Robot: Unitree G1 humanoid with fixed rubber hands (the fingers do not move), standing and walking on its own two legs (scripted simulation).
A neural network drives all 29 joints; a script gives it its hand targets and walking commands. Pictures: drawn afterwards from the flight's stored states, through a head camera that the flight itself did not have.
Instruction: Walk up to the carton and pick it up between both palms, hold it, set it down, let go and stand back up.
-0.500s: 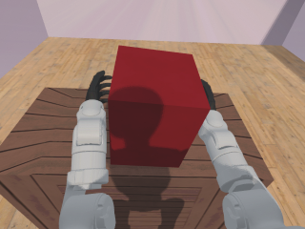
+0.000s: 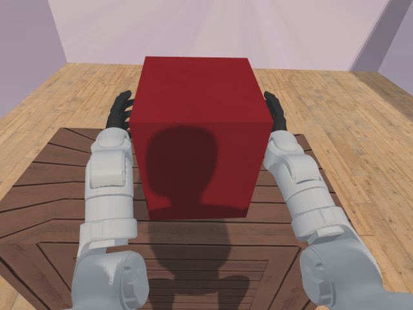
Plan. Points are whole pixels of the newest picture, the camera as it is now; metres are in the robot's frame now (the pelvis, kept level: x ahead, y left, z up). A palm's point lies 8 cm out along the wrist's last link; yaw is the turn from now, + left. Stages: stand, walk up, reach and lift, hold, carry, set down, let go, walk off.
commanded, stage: reach and lift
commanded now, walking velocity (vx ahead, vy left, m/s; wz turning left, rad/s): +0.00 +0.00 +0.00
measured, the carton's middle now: (197, 140) +0.40 +0.00 +0.18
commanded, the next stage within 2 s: hold in 0.72 s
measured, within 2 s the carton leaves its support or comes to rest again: neither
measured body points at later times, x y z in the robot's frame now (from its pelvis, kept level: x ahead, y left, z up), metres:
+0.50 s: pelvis +0.01 +0.01 +0.00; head -0.06 +0.04 +0.44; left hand +0.40 +0.15 +0.24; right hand +0.39 -0.15 +0.23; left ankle +0.03 +0.14 -0.75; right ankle +0.01 -0.11 -0.75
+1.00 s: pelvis +0.01 +0.00 +0.00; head -0.08 +0.02 +0.44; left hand +0.38 +0.15 +0.26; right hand +0.38 -0.15 +0.26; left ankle +0.03 +0.14 -0.75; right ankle +0.01 -0.11 -0.75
